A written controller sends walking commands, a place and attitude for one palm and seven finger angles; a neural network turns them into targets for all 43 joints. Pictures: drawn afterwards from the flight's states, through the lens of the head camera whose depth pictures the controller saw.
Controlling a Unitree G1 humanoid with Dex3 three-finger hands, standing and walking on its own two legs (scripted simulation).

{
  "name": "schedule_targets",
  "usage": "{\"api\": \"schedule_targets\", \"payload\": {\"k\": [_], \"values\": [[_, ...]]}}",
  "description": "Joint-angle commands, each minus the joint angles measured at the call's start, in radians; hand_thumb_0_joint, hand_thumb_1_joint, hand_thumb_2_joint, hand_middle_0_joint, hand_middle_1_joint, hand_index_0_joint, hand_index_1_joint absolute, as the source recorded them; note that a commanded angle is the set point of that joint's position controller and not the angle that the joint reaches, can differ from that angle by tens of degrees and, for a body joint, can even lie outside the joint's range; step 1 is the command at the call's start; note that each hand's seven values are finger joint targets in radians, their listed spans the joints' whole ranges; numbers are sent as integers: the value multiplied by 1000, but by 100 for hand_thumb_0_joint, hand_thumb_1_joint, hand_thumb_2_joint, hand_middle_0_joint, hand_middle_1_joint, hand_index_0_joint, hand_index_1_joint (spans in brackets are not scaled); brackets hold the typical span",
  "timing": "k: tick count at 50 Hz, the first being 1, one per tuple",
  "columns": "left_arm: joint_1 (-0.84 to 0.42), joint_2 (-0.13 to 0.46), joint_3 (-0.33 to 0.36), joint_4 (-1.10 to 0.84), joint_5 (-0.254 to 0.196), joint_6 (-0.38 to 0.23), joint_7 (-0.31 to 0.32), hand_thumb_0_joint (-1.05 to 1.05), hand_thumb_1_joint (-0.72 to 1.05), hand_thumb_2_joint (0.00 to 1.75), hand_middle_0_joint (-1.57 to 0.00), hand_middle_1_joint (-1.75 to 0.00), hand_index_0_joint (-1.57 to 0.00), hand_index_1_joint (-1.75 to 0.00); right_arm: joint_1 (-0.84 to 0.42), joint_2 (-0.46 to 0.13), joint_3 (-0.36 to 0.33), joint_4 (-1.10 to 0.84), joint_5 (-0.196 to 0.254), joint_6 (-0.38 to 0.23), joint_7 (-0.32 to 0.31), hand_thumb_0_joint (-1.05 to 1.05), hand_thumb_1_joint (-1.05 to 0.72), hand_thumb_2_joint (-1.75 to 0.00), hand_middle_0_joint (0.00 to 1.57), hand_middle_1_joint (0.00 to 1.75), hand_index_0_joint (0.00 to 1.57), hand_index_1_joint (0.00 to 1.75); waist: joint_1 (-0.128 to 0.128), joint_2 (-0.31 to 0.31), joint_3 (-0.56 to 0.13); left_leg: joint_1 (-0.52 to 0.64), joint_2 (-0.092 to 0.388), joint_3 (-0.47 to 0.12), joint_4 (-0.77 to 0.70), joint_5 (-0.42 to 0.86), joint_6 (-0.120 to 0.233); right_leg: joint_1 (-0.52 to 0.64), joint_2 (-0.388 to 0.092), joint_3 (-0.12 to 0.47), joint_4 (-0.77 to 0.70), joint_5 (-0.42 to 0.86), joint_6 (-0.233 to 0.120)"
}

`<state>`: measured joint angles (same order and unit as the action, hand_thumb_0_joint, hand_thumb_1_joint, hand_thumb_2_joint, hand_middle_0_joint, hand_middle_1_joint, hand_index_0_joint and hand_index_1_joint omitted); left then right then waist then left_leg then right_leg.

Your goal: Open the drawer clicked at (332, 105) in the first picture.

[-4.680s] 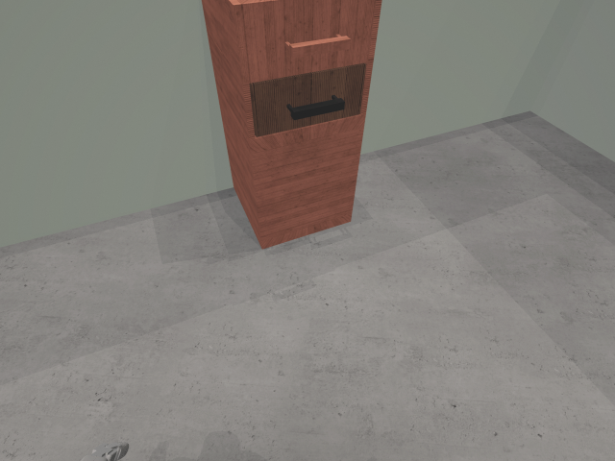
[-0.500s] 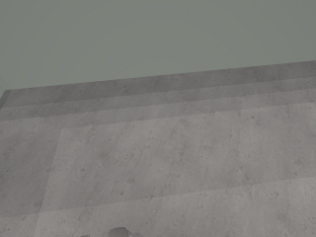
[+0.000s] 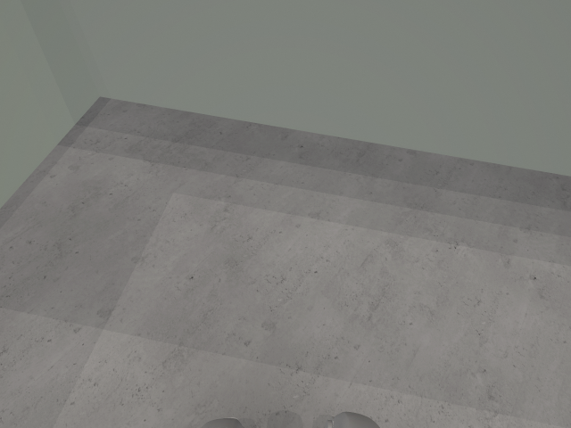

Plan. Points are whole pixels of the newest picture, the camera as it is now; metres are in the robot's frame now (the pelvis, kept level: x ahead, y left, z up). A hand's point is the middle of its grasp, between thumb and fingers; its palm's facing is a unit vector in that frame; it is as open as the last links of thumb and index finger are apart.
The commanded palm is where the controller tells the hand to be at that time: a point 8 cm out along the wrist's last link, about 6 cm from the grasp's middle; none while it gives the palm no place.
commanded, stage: turn to face it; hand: left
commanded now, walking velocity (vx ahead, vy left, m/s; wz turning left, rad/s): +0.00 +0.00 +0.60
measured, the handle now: out of the picture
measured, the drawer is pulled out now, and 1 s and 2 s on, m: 0.00 0.00 0.00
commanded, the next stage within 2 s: none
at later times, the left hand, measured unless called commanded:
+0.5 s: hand out of the picture +0.02 +0.14 -0.13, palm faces +0.31 -0.91 -0.27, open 7.4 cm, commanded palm none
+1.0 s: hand out of the picture -0.09 +0.21 -0.15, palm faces +0.60 -0.76 -0.26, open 7.4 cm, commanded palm none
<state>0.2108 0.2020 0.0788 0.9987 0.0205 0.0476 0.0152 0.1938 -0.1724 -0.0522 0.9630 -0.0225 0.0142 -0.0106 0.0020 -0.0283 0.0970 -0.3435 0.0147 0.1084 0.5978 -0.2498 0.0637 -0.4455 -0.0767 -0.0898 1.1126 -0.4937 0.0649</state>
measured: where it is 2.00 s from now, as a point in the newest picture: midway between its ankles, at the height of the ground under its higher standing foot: outside the picture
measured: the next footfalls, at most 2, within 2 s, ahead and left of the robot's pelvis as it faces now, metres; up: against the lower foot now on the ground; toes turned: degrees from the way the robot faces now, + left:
right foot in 0.30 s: +0.05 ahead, -0.17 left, +0.00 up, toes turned +8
left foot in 0.72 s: -0.06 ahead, +0.08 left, +0.00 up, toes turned +33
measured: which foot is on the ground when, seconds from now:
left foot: down 0.00-0.30, up 0.32-0.70, down 0.72-1.00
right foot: up 0.00-0.28, down 0.30-0.72, up 0.74-1.00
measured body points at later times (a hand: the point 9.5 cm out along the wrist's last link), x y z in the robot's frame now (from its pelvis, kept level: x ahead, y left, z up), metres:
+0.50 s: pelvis -0.01 -0.07 +0.01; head +0.02 -0.09 +0.46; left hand +0.00 +0.19 -0.11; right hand +0.14 -0.31 -0.14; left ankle -0.05 +0.07 -0.64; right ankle +0.01 -0.18 -0.73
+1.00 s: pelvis -0.04 -0.03 +0.01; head -0.01 +0.01 +0.46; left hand -0.12 +0.25 -0.13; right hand +0.18 -0.19 -0.13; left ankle -0.09 +0.05 -0.73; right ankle +0.04 -0.16 -0.67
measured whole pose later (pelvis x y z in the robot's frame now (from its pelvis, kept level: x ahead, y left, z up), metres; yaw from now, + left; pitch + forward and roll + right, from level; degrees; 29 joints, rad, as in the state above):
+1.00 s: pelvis -0.04 -0.03 +0.01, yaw +36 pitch +1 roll -1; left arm 0.15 0.26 0.08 0.89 0.02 0.06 0.01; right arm 0.16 -0.21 -0.05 0.91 -0.02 0.03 0.00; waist 0.00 -0.02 0.09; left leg -0.26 -0.04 -0.03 0.50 -0.25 0.04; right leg -0.47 -0.09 -0.02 1.01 -0.43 0.11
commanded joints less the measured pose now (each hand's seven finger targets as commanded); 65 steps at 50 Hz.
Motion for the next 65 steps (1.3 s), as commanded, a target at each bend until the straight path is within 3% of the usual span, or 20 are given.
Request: {"api": "schedule_targets", "payload": {"k": [1,9,13,14,15,16,17,22,31,34,35,36,37,42,55,56,58,59,61,65], "values": [[-15,70,16,-101,-6,-26,0,0,90,90,-20,-30,-20,-30,43,-204,-45,-64,3,-17,-10,0,-90,-90,20,30,20,30,-19,120,-186,194,245,-305,-255,393,99,-74,-20,69,-21,78,18],[-57,72,16,-157,-9,-18,7,0,90,90,-20,-30,-20,-30,25,-238,-73,-82,-5,6,5,0,-90,-90,20,30,20,30,-36,192,-149,109,213,-414,-268,191,104,35,24,63,-287,53,20],[50,95,20,-151,-15,-31,11,0,90,90,-20,-30,-20,-30,-37,-239,-83,-118,0,17,12,0,-90,-90,20,30,20,30,18,177,-173,-13,144,-421,-186,161,48,274,54,38,-607,203,5],[96,138,29,-147,-9,-38,16,0,90,90,-20,-30,-20,-30,-46,-207,-82,-130,7,20,17,0,-90,-90,20,30,20,30,41,87,-193,-111,84,-374,-95,54,-6,396,-21,97,-756,226,-22],[100,241,49,-156,11,-47,24,0,90,90,-20,-30,-20,-30,-30,-125,-70,-154,14,22,21,0,-90,-90,20,30,20,30,49,-228,-170,-321,-57,-195,156,-184,-94,488,-298,380,-894,133,-113],[56,288,45,-185,7,-39,27,0,90,90,-20,-30,-20,-30,-65,-151,-75,-174,3,24,20,0,-90,-90,20,30,20,30,53,-271,-131,-316,-60,-153,396,-323,-111,309,-457,482,-918,182,-195],[-13,251,33,-204,5,-37,28,0,90,90,-20,-30,-20,-30,-55,-163,-78,-173,-4,30,26,0,-90,-90,20,30,20,30,14,-148,-97,-285,-26,-190,522,-273,-100,209,-416,379,-908,164,-210],[-63,155,3,-209,3,-58,19,0,90,90,-20,-30,-20,-30,4,-143,-69,-108,-1,45,43,0,-90,-90,20,30,20,30,-34,-144,-43,-276,17,-112,619,-94,-141,259,-232,67,-794,479,-134],[56,237,30,-159,15,-42,15,0,90,90,-20,-30,-20,-30,-126,-135,-38,-158,11,31,44,0,-90,-90,20,30,20,30,52,-195,-109,-94,28,-7,181,-217,-131,360,-323,12,-697,621,-177],[48,237,35,-150,1,-34,8,0,90,90,-20,-30,-20,-30,-22,-166,-43,-131,9,15,39,0,-90,-90,20,30,20,30,3,-140,-190,97,4,15,-110,-5,-112,342,-280,-81,-523,640,-100],[52,211,31,-161,-9,-29,5,0,90,90,-20,-30,-20,-30,44,-234,-60,-116,7,4,38,0,-90,-90,20,30,20,30,-36,11,-239,288,78,-92,-206,178,-81,195,-239,-110,-358,498,-47],[14,140,14,-208,-14,-27,-4,0,90,90,-20,-30,-20,-30,102,-352,-90,-116,5,-2,30,0,-90,-90,20,30,20,30,-78,342,-246,452,355,-450,-222,562,35,-132,-91,-117,-139,-73,39],[-56,131,4,-234,-4,-17,1,0,90,90,-20,-30,-20,-30,173,-379,-96,-85,11,5,22,0,-90,-90,20,30,20,30,-111,307,-261,425,425,-484,-201,742,134,-183,-68,-7,-11,-186,35],[-43,137,17,-173,-7,-16,-9,0,90,90,-20,-30,-20,-30,-15,-257,-54,-123,4,-7,-4,0,-90,-90,20,30,20,30,-26,195,-155,245,224,-293,-205,589,79,-132,-54,68,60,72,37],[-4,125,9,-201,-20,-33,7,0,90,90,-20,-30,-20,-30,-38,-263,-71,-131,1,12,6,0,-90,-90,20,30,20,30,10,177,-172,84,147,-462,-125,417,66,230,55,57,-561,203,18],[38,155,13,-194,-16,-44,10,0,90,90,-20,-30,-20,-30,-45,-243,-69,-135,9,11,9,0,-90,-90,20,30,20,30,33,115,-183,14,104,-435,-62,322,22,345,21,79,-711,308,13],[63,300,38,-202,5,-56,22,0,90,90,-20,-30,-20,-30,-16,-151,-58,-174,14,10,15,0,-90,-90,20,30,20,30,43,-300,-199,-278,-104,-169,347,-355,-113,481,-427,480,-832,508,-171],[46,279,30,-213,0,-50,25,0,90,90,-20,-30,-20,-30,-25,-195,-68,-168,6,19,15,0,-90,-90,20,30,20,30,36,-175,-177,-247,-48,-212,517,-349,-103,367,-430,413,-820,487,-222],[-78,204,17,-235,-4,-50,27,0,90,90,-20,-30,-20,-30,6,-183,-73,-121,2,38,27,0,-90,-90,20,30,20,30,-26,-151,-97,-243,-9,-203,631,-218,-113,265,-316,282,-837,365,-175],[-57,170,2,-225,2,-58,21,0,90,90,-20,-30,-20,-30,-6,-160,-58,-109,3,44,42,0,-90,-90,20,30,20,30,-19,-147,-64,-237,19,-122,593,-137,-143,294,-249,82,-783,521,-164]]}}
